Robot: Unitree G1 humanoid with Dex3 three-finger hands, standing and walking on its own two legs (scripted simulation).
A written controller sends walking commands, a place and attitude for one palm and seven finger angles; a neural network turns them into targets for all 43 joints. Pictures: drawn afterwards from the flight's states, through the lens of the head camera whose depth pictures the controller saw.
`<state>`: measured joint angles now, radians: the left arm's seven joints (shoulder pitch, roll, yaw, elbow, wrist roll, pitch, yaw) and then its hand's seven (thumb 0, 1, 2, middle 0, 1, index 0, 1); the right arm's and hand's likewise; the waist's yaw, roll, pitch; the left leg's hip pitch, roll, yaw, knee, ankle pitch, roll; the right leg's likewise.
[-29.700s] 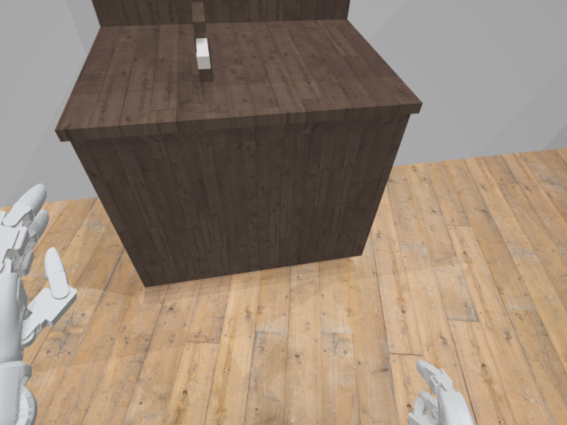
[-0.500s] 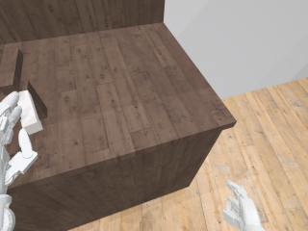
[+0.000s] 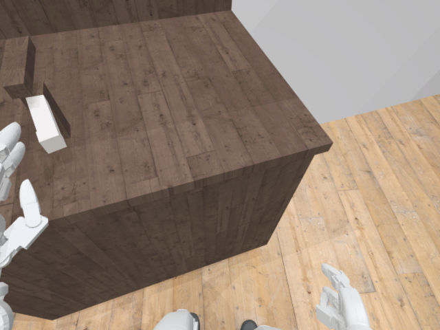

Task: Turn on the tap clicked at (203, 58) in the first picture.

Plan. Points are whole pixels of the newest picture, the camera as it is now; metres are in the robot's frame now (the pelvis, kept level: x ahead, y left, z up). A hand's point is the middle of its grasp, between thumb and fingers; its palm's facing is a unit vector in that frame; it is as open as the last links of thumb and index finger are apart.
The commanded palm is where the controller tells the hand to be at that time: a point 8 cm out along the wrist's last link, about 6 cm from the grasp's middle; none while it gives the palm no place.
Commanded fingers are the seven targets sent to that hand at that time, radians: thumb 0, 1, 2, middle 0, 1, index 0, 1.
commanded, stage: come to a stop and stand still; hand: left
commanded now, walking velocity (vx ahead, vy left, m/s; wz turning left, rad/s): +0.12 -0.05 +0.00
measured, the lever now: (51, 139) +0.35 +0.30 +0.14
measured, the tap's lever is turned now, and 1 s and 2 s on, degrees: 13 13 13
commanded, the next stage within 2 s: look again from close up in 1.90 s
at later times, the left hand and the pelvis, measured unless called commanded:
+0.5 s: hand (23, 242) +0.19 +0.25 +0.16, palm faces +0.44 -0.83 -0.34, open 7.4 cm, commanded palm +0.13 +0.29 +0.18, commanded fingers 0.00 0.90 0.90 -0.20 -0.30 -0.20 -0.30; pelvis -0.02 +0.00 +0.00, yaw +1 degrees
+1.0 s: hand out of the picture +0.17 +0.30 +0.18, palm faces +0.49 -0.80 -0.34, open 7.4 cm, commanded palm +0.11 +0.32 +0.18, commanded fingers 0.00 0.90 0.90 -0.20 -0.30 -0.20 -0.30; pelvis -0.03 +0.03 +0.00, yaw +4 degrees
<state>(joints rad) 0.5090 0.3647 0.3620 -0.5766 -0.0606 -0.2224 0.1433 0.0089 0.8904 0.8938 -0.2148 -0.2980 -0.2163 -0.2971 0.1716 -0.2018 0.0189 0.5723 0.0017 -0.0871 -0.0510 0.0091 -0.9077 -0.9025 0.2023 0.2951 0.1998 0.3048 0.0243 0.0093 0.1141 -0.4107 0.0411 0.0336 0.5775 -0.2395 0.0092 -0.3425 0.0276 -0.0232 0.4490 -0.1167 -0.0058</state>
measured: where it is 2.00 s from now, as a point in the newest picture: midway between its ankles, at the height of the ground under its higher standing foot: outside the picture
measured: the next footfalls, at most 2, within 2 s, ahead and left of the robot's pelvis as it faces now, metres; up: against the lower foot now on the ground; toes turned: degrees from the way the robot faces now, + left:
right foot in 1.44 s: -0.02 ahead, -0.01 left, +0.00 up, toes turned +2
left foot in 1.68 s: -0.03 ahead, +0.21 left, +0.00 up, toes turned +4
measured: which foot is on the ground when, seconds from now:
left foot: down 0.00-1.00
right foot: down 0.00-1.00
